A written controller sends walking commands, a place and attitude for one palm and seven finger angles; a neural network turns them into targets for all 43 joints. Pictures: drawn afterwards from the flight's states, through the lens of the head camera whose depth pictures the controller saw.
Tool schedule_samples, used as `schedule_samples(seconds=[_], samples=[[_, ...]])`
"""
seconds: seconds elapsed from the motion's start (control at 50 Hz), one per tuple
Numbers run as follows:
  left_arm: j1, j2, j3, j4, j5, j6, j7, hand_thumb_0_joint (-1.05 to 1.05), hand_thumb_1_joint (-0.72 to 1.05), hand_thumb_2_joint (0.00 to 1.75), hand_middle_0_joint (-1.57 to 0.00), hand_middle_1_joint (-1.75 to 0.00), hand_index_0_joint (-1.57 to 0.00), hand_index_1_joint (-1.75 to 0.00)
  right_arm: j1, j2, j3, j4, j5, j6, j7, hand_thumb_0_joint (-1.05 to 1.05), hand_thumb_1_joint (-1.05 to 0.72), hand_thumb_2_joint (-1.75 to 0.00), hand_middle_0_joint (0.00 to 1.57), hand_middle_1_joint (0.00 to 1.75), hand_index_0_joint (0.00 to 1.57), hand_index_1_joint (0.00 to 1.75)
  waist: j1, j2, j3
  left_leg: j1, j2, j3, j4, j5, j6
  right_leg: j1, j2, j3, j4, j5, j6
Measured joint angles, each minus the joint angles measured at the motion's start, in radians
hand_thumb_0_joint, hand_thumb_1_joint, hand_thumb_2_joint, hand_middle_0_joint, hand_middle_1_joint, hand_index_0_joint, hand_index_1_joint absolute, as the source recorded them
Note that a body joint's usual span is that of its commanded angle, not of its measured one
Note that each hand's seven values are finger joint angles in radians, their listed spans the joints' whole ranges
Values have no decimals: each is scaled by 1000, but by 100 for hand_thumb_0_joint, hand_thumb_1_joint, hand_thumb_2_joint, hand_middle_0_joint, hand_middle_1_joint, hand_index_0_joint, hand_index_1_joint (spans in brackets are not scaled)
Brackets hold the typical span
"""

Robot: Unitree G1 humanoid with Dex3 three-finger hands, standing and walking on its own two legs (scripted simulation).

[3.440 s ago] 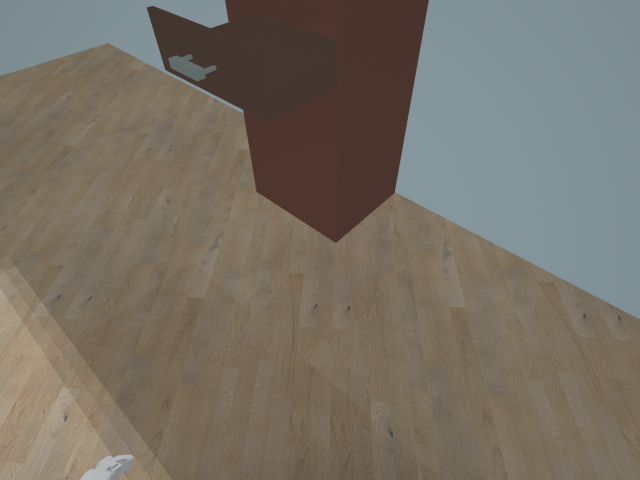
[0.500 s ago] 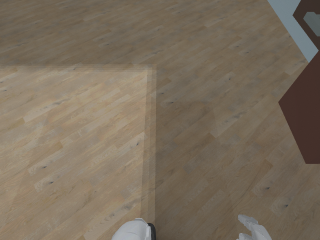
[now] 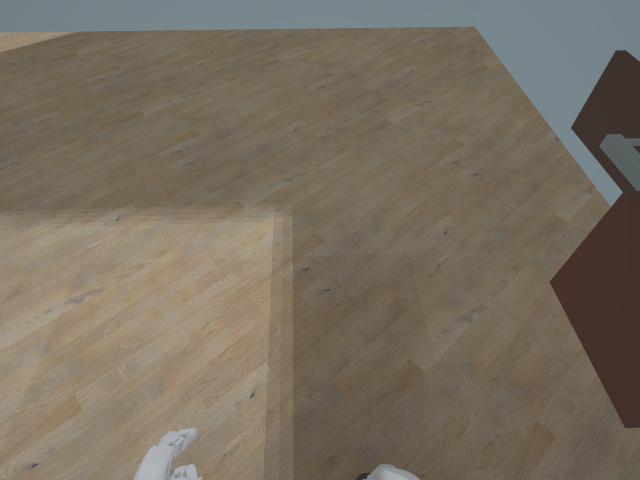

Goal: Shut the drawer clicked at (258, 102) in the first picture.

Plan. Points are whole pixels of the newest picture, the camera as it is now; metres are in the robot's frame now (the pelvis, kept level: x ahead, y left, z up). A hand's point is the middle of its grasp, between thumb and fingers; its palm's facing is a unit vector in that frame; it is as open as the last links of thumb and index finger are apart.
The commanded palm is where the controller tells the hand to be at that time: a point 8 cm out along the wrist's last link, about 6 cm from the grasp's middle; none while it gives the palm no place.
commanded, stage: walk to a spot facing it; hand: left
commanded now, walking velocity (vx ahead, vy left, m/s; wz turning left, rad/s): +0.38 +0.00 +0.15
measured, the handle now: out of the picture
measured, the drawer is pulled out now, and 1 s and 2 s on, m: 0.29 0.29 0.29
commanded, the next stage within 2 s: turn to face it in 0.74 s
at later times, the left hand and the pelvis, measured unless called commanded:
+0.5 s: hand out of the picture +0.10 +0.19 -0.18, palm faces +0.24 -0.96 -0.12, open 7.3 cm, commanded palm none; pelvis +0.22 +0.05 +0.00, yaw +8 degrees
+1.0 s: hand (183, 284) +0.48 +0.26 -0.15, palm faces -0.02 -0.98 -0.17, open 7.3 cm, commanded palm none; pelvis +0.39 +0.09 +0.01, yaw -2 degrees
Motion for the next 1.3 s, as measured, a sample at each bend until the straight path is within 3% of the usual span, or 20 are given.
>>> schedule_samples(seconds=[0.04,0.1,0.16,0.24,0.3,0.44,0.48,0.5,0.54,0.58,0.64,0.74,0.84,1.0,1.06,1.08,1.12,1.18,1.22,1.3], samples=[[-6,-6,1,-3,6,-29,3,0,91,90,-20,-30,-20,-30,14,6,1,25,8,12,3,1,-91,-90,20,30,20,30,4,21,23,-85,27,-14,258,-37,-7,30,18,-21,15,32,-36],[30,-12,-1,6,-4,-44,7,0,91,89,-20,-30,-20,-30,7,13,-1,42,11,29,12,1,-91,-90,19,30,20,30,17,33,38,-292,46,-41,719,6,0,101,26,-51,24,-55,-45],[102,-16,1,43,-6,-40,21,0,91,89,-20,-30,-20,-30,-30,12,-7,29,2,47,20,1,-91,-90,19,30,20,30,26,35,24,-459,99,-32,839,111,-13,189,35,-65,-62,-57,-33],[199,-16,8,109,-3,-32,34,0,93,89,-20,-30,-20,-30,-96,12,-15,-17,-3,57,27,1,-91,-90,19,30,19,30,28,31,5,-602,163,-26,726,193,-45,281,39,-81,-166,-57,-29],[259,-15,7,151,-2,-29,31,0,93,90,-20,-30,-20,-30,-144,16,-19,-41,-3,58,38,1,-91,-90,19,30,19,30,41,24,-5,-639,191,-8,570,254,-62,337,38,-94,-216,-70,-15],[356,-17,6,197,2,-31,30,0,92,90,-20,-30,-20,-30,-232,-3,-22,-61,-3,44,51,1,-93,-90,19,30,19,30,110,2,-2,-551,164,60,262,250,-43,444,13,-134,-211,-177,50],[382,-17,7,208,0,-26,31,0,92,90,-20,-30,-20,-30,-253,-2,-18,-74,-7,24,50,1,-92,-90,19,30,19,30,116,-18,2,-494,135,82,200,267,-19,435,-21,-131,-110,-247,64],[379,-17,8,217,-4,-18,29,0,91,90,-20,-30,-20,-30,-267,2,-18,-81,-10,11,46,1,-92,-90,19,30,19,30,114,-31,12,-496,122,91,235,253,1,392,-42,-107,20,-282,52],[362,-19,6,226,-7,0,26,0,92,90,-20,-30,-20,-30,-281,12,-11,-94,-5,-6,35,1,-92,-90,19,30,19,30,113,-39,26,-465,110,109,259,203,25,269,-35,-22,326,-305,26],[334,-18,8,228,-8,6,23,0,92,90,-20,-30,-20,-30,-276,26,-3,-95,-1,-13,22,1,-92,-90,19,30,19,30,107,-39,21,-406,100,123,208,195,27,152,-31,11,525,-248,14],[279,-11,16,205,-3,8,20,1,92,90,-20,-30,-20,-30,-248,43,-10,-90,12,-30,-2,-1,-94,-90,20,30,20,30,97,-40,10,-310,77,141,92,216,33,19,-43,28,601,-147,19],[194,-4,29,147,2,19,25,0,92,90,-19,-30,-19,-30,-181,29,-5,-59,9,-31,-10,-2,-96,-90,20,30,20,30,89,-37,-21,-188,52,163,-43,229,36,-116,-43,57,555,-30,31],[138,2,39,111,2,38,19,0,92,90,-19,-30,-19,-30,-101,51,9,-20,5,-14,-9,-1,-94,-90,20,30,20,30,81,-37,-33,-105,44,195,-92,196,25,-168,-32,62,479,40,33],[70,-6,33,78,-1,56,8,0,92,90,-19,-30,-19,-30,-22,71,14,11,-7,12,-10,0,-91,-90,20,30,20,30,28,5,32,-36,86,264,-25,75,-15,-72,10,-26,167,-14,2],[58,-7,28,56,2,42,4,0,92,90,-19,-30,-19,-30,0,64,8,18,-2,30,-9,1,-91,-90,20,30,20,30,23,24,55,-52,132,293,110,-8,-40,8,49,-61,67,-12,-23],[62,-1,26,47,3,30,2,0,91,90,-19,-30,-19,-30,11,64,7,18,3,38,-6,1,-91,-90,20,30,20,30,26,18,55,-83,149,298,213,-31,-48,51,53,-67,15,53,-39],[64,2,27,34,-5,7,10,0,91,90,-19,-30,-20,-30,-5,53,2,15,15,60,-5,1,-91,-90,20,30,20,30,42,18,62,-223,167,218,545,-68,-76,48,73,-53,44,-9,-97],[66,-2,23,28,-20,20,26,0,91,90,-20,-30,-20,-30,-81,28,-9,-19,15,88,-11,1,-91,-90,20,30,20,30,37,36,85,-408,166,74,831,-47,-101,72,106,-42,31,-40,-111],[74,-1,23,31,-20,33,36,0,91,90,-20,-30,-20,-30,-135,17,-12,-53,7,96,-9,1,-91,-90,20,30,20,30,36,33,77,-496,178,28,850,9,-112,87,121,-23,-21,-10,-101],[84,-2,22,36,-11,47,35,0,91,89,-20,-30,-20,-30,-225,-2,-15,-125,-2,97,-6,1,-91,-90,19,30,20,30,42,20,49,-583,191,-25,738,72,-128,95,130,23,-93,34,-104]])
